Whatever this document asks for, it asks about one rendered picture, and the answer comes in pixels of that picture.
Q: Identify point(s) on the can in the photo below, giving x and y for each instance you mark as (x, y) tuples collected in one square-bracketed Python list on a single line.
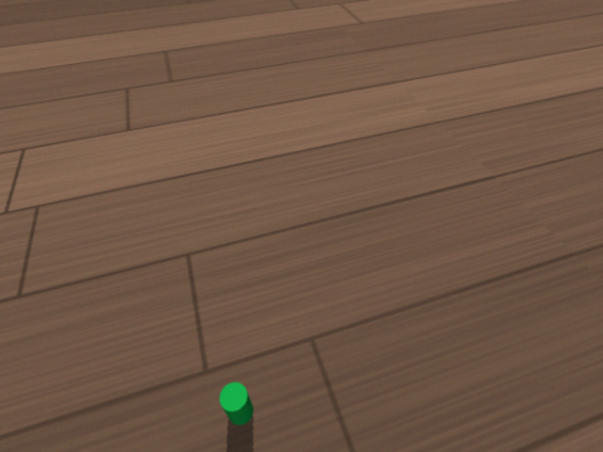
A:
[(236, 403)]

